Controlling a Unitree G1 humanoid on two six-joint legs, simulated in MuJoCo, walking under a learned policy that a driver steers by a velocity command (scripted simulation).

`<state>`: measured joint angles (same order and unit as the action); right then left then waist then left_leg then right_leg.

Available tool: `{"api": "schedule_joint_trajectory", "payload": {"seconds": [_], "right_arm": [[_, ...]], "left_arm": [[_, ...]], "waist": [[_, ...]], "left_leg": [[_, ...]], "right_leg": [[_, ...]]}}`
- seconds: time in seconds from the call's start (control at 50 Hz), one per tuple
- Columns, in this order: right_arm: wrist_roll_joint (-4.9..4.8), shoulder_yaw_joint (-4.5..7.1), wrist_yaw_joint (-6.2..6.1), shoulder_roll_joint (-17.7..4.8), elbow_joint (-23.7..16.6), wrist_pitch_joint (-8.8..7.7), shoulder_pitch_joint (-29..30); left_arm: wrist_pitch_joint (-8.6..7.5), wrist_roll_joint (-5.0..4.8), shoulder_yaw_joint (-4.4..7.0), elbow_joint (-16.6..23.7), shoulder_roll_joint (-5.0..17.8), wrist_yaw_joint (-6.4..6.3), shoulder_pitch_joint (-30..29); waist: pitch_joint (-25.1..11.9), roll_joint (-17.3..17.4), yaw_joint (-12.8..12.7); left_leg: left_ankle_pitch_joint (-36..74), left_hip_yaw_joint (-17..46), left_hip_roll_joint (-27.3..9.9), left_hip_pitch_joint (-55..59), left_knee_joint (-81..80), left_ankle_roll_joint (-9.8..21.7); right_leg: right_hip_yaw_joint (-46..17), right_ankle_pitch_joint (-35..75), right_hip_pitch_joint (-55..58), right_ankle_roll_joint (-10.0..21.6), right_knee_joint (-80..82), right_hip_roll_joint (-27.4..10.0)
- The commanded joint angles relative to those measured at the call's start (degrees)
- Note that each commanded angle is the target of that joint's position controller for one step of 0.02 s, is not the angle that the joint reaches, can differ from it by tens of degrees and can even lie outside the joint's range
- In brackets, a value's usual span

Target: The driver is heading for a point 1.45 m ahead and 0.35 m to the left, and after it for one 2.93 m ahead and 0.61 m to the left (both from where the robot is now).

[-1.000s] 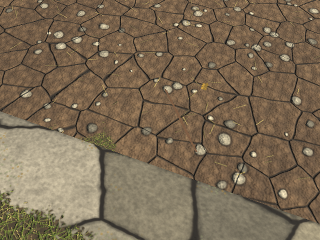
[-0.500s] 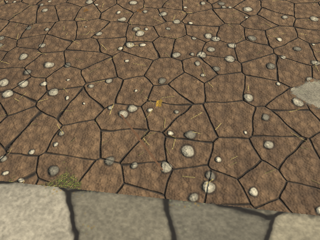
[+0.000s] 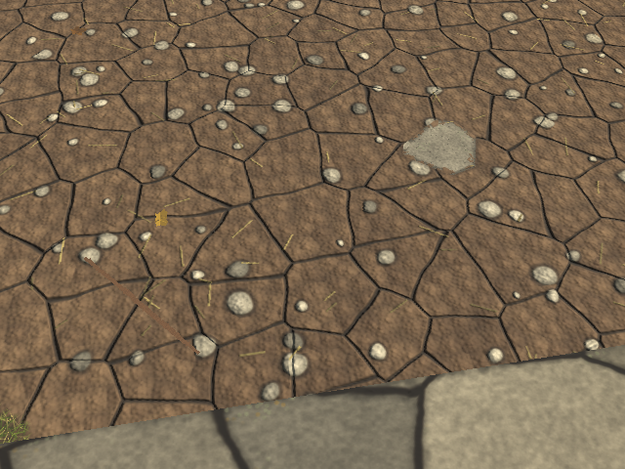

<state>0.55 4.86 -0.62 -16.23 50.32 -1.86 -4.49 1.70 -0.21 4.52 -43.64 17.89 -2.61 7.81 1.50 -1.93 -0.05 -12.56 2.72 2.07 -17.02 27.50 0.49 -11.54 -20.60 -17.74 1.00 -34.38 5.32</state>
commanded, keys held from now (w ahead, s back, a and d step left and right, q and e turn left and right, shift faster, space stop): q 0.82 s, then no key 0.04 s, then e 0.14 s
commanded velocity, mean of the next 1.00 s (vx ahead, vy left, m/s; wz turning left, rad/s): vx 0.00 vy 0.00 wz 0.35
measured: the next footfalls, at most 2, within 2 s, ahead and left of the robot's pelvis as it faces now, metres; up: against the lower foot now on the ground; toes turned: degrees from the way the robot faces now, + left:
right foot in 0.28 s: +0.02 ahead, -0.13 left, +0.00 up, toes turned +9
left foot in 0.66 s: +0.01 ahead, +0.14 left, +0.00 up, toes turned +20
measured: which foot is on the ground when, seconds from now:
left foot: down 0.00-0.30, up 0.32-0.64, down 0.66-1.00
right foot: up 0.00-0.26, down 0.28-0.66, up 0.68-1.00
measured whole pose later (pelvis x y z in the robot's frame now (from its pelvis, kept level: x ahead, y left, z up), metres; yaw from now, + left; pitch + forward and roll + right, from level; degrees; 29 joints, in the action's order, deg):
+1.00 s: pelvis +0.00 +0.05 +0.01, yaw +26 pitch +1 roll -1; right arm 1.0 2.3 -1.0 -15.9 42.6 0.5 -7.1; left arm 0.3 0.0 4.3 -44.7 18.1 -1.9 9.9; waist 2.2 -1.9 0.0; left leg -11.9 4.0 4.8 -13.8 25.0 4.0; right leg -2.5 -17.8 -24.8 -4.7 -44.5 -3.2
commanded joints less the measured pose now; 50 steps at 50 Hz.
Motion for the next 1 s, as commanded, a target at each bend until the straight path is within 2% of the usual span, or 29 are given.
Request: {"api": "schedule_joint_trajectory", "payload": {"seconds": [0.02,0.04,0.06,0.08,0.12,0.18,0.26,0.28,0.3,0.32,0.34,0.36,0.38,0.4,0.42,0.5,0.58,0.62,0.64,0.66,0.68,0.7,0.72,0.74,0.76,0.78,0.88,0.96,1.0], "right_arm": [[2.03,0.17,0.31,-6.62,-2.77,-0.92,-0.5],[1.37,-0.45,0.47,-5.08,-3.19,-1.24,1.48],[0.62,-0.79,0.68,-4.88,-2.88,-1.21,3.06],[-0.4,-0.86,0.76,-5.11,-2.8,-1.0,3.99],[-1.07,0.22,0.27,-8.94,-2.24,0.23,2.7],[-1.35,1.35,-0.25,-11.73,-1.89,1.3,-1.14],[-2.54,1.17,-1.15,-10.13,-3.37,2.39,0.49],[-2.46,0.82,-1.46,-8.9,-4.01,2.44,0.58],[-2.08,0.25,-1.34,-6.41,-5.28,2.21,0.44],[-2.05,0.03,-1.13,-5.8,-6.19,1.95,0.4],[-1.98,1.16,-0.96,-8.86,-5.65,1.82,-0.2],[-2.41,2.18,-0.73,-10.55,-4.86,2.07,-1.38],[-2.51,2.41,-0.78,-9.93,-4.04,2.8,-3.13],[-2.26,2.09,-0.74,-8.62,-3.99,3.42,-3.42],[-2.09,1.68,-0.58,-7.29,-4.62,3.77,-2.31],[-2.22,0.31,1.11,-5.25,-8.59,3.88,2.02],[-2.24,0.73,2.47,-7.37,-10.39,4.35,1.24],[-2.06,1.31,2.74,-7.71,-9.79,4.81,-2.4],[-1.91,2.14,2.23,-9.16,-9.07,4.91,-5.44],[-2.06,3.95,1.15,-15.08,-9.31,4.83,-8.81],[-0.5,4.12,0.94,-19.61,-10.79,4.03,-9.41],[0.65,3.33,1.65,-16.64,-10.97,2.59,-10.38],[0.24,2.78,1.62,-14.94,-11.13,1.56,-7.09],[-0.79,2.51,1.15,-13.29,-11.3,1.22,-4.05],[-1.43,1.95,0.68,-11.67,-11.86,1.39,-1.73],[-1.3,1.61,0.24,-11.27,-12.3,1.65,-0.79],[-0.8,0.8,-0.89,-9.84,-12.54,1.85,-2.07],[0.57,-0.99,-0.69,-6.61,-11.05,1.64,-1.53],[1.15,-1.53,-0.1,-6.38,-9.72,1.51,-2.09]], "left_arm": [[-1.33,1.05,0.93,3.38,6.16,-0.19,4.28],[-1.32,0.46,1.63,2.36,8.06,-0.07,3.8],[-1.02,0.79,1.42,1.09,6.38,-0.08,4.25],[-0.75,1.21,1.19,0.84,5.41,-0.12,3.48],[-1.14,0.64,0.52,1.09,3.42,0.04,0.58],[-1.7,-0.8,0.78,0.78,3.85,-0.44,-0.63],[-2.16,-0.68,1.34,-1.0,4.38,0.02,2.9],[-2.2,-0.06,1.83,-1.14,5.98,0.03,4.58],[-1.85,0.82,2.85,-1.04,10.16,-0.16,5.13],[-1.65,1.69,3.29,-1.17,11.59,0.28,5.11],[-2.02,2.57,2.36,0.58,8.26,0.17,2.43],[-2.39,2.5,1.6,1.51,6.29,-0.1,0.49],[-2.7,1.67,1.4,2.11,5.88,-0.32,-1.93],[-2.99,0.69,1.39,2.07,5.93,-0.36,-2.8],[-3.02,0.38,1.42,1.68,6.3,-0.47,-2.04],[-2.05,0.49,2.09,0.63,8.35,-0.82,0.51],[-1.8,-0.37,2.9,0.61,11.05,-0.15,0.45],[-1.97,-1.48,2.88,0.55,10.92,0.21,-0.73],[-2.29,-1.32,2.5,-0.58,9.29,0.62,2.01],[-2.6,0.71,1.8,-0.27,6.78,1.05,4.16],[-2.86,2.66,0.37,3.51,3.05,0.96,0.63],[-2.77,0.85,1.25,4.17,6.23,0.67,-2.8],[-2.51,-0.43,1.65,4.23,7.39,0.49,-3.37],[-2.22,-0.23,2.02,3.3,7.83,0.0,-2.27],[-1.91,0.4,2.37,2.98,8.49,-0.6,-2.14],[-1.81,0.75,2.49,2.94,8.46,-0.68,-1.39],[-2.07,0.42,1.66,2.92,5.62,-0.27,1.14],[-2.05,0.31,0.24,2.66,3.42,0.69,0.45],[-2.25,0.02,0.05,2.5,3.89,1.21,0.36]], "waist": [[-9.22,14.27,-1.66],[-7.85,10.99,-1.81],[-7.13,9.62,-2.77],[-5.29,10.49,-2.45],[-3.49,10.94,-1.04],[-5.02,12.31,0.92],[-5.91,12.31,-1.5],[-7.49,9.54,-1.86],[-7.2,-0.67,-0.46],[-5.36,-11.7,-0.92],[-5.02,-11.3,-1.22],[-4.41,-7.49,-0.08],[-3.34,-5.27,1.48],[-2.05,-4.71,1.63],[-1.49,-4.88,0.93],[-2.74,-7.35,-1.78],[-3.81,-8.41,-1.62],[-4.0,-7.41,0.82],[-5.26,-4.1,1.63],[-7.73,8.46,1.64],[-10.23,19.46,1.65],[-12.83,11.22,4.86],[-8.39,9.68,3.09],[-5.62,7.43,1.49],[-4.18,7.26,0.71],[-4.19,8.0,-0.12],[-6.71,8.65,-0.25],[-5.77,9.63,1.07],[-4.24,9.7,1.79]], "left_leg": [[31.82,26.93,-24.6,11.35,-8.77,18.28],[27.11,22.39,-21.1,9.69,-8.69,16.57],[21.62,18.56,-17.27,8.71,-8.78,13.43],[19.35,17.14,-15.29,8.19,-8.89,11.53],[21.97,14.35,-11.57,6.71,-7.57,10.08],[22.82,17.45,-11.47,10.83,-6.86,11.07],[20.25,18.94,-9.64,7.24,-4.87,8.49],[16.26,17.38,-8.2,1.92,-2.07,6.27],[6.37,10.68,-2.84,-6.21,5.27,2.95],[-11.23,3.34,2.36,-13.03,12.09,0.21],[-23.1,2.55,0.77,-15.58,25.55,-1.39],[-22.72,3.61,-0.27,-16.28,33.49,-1.69],[-19.85,3.64,-1.05,-16.77,36.67,-2.4],[-16.42,3.48,-1.84,-18.35,36.35,-3.21],[-13.91,2.28,-2.21,-18.67,35.26,-4.08],[-10.08,-2.57,-3.73,-14.13,23.57,-5.41],[-7.89,-6.59,-2.84,-5.56,13.05,-3.09],[-0.61,-8.49,-1.25,1.4,3.05,-0.56],[5.64,-6.79,-0.4,8.86,-2.19,1.44],[25.83,7.38,-9.66,20.39,-4.45,5.61],[41.1,29.25,-24.53,23.44,-5.02,19.04],[33.26,29.35,-25.28,20.09,-7.52,22.79],[26.07,23.6,-21.63,16.57,-8.46,19.72],[18.36,19.4,-17.81,13.63,-8.87,15.82],[15.06,17.57,-15.83,11.07,-9.26,13.54],[15.34,16.13,-14.14,8.21,-9.72,12.92],[15.11,13.98,-12.74,9.56,-9.5,13.3],[8.24,11.08,-11.84,5.17,-10.21,12.55],[4.98,11.03,-12.03,3.25,-10.59,12.44]], "right_leg": [[-1.05,-18.28,-7.52,-2.48,-18.48,-1.5],[-0.36,-15.26,-6.64,-3.51,-21.67,-2.87],[1.6,-12.47,-5.77,-4.75,-19.89,-4.74],[3.03,-9.82,-5.69,-5.88,-16.52,-5.97],[6.91,-6.86,-2.49,-6.7,-8.64,-4.7],[8.64,-3.42,-0.84,-6.02,-0.73,-2.28],[9.07,9.11,8.97,-2.64,13.5,-2.49],[6.99,13.41,15.08,-0.96,13.46,-6.5],[0.01,21.37,18.39,3.36,13.2,-14.48],[-8.75,27.63,17.4,10.27,16.32,-22.79],[-11.47,33.99,16.82,14.7,17.13,-27.97],[-8.5,36.94,15.53,14.5,16.62,-27.07],[-3.85,37.27,14.84,12.41,15.49,-24.43],[-0.69,37.26,15.19,10.87,15.14,-22.85],[1.75,37.6,15.31,10.39,15.28,-21.72],[7.26,35.73,16.32,10.68,15.02,-20.76],[9.15,34.3,13.85,9.7,12.62,-22.56],[11.36,30.56,11.12,6.81,7.74,-21.92],[14.26,25.74,7.25,3.58,1.53,-19.74],[19.26,9.81,-4.42,-2.01,-13.2,-14.77],[15.96,-22.29,-18.79,-5.63,-27.75,-5.57],[8.11,-21.62,-19.37,-5.32,-35.78,-6.26],[7.41,-16.45,-20.35,-4.27,-36.68,-7.43],[7.23,-10.95,-20.36,-3.84,-34.13,-8.66],[6.89,-7.0,-19.54,-3.93,-31.5,-9.18],[7.21,-4.0,-16.72,-4.27,-31.15,-8.42],[7.81,1.66,-14.13,-5.91,-22.23,-7.38],[8.67,3.62,-4.67,-5.99,-10.23,-9.69],[9.93,3.22,-0.15,-5.38,-5.37,-9.25]]}}
Keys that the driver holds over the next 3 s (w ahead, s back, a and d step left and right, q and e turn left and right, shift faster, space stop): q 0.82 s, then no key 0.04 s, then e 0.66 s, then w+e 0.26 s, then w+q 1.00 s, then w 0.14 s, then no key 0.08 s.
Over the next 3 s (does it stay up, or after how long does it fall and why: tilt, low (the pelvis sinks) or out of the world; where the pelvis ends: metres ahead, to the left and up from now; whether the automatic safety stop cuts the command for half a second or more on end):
stays up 0.71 0.11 0.01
